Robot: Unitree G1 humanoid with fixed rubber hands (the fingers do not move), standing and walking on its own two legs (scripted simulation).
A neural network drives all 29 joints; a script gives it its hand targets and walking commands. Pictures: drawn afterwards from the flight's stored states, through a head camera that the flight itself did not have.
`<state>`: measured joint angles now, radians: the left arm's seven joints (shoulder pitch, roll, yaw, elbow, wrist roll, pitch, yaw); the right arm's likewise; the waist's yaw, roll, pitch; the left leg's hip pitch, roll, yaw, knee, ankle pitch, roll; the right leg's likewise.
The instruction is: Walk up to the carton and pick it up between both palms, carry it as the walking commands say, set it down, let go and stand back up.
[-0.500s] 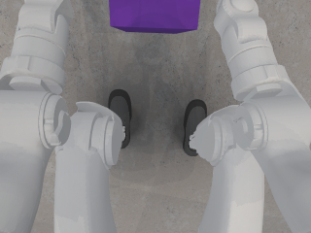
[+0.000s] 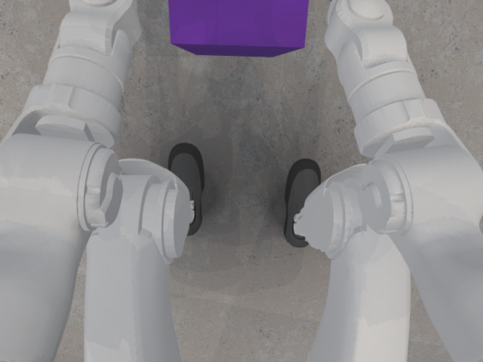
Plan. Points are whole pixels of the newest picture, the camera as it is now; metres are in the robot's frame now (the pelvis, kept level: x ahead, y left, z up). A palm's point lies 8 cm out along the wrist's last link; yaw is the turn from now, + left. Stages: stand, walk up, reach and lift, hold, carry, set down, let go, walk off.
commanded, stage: reach and lift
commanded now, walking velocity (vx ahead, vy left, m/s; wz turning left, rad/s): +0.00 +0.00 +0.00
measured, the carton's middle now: out of the picture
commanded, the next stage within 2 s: none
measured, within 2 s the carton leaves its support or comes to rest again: leaves its support in 0.92 s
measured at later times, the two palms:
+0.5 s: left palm out of the picture +0.55 +0.15 -0.21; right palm out of the picture +0.54 -0.10 -0.21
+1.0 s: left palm out of the picture +0.56 +0.15 -0.18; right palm out of the picture +0.54 -0.09 -0.20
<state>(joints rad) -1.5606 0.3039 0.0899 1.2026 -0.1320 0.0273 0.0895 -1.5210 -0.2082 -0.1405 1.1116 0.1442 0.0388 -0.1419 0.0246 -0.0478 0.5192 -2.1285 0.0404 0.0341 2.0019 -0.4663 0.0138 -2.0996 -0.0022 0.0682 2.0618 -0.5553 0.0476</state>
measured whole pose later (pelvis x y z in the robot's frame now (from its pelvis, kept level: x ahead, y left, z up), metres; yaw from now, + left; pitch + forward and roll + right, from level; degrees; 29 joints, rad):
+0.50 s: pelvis +0.00 +0.00 -0.01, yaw +0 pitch +34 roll +1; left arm -1.58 0.26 0.28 1.16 -0.02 0.14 0.05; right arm -1.54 -0.17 -0.27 1.09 -0.02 0.11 -0.09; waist 0.02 -0.04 0.49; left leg -2.17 0.04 0.03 2.05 -0.47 0.01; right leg -2.14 0.01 0.07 2.11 -0.56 0.05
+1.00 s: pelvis +0.00 +0.00 -0.02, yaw +0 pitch +33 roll +1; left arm -1.57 0.24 0.25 1.05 -0.02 0.20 0.10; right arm -1.49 -0.14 -0.27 1.02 0.01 0.20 -0.15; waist 0.02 -0.06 0.46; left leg -2.18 0.03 0.02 2.07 -0.47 0.02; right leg -2.14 0.02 0.07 2.12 -0.56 0.05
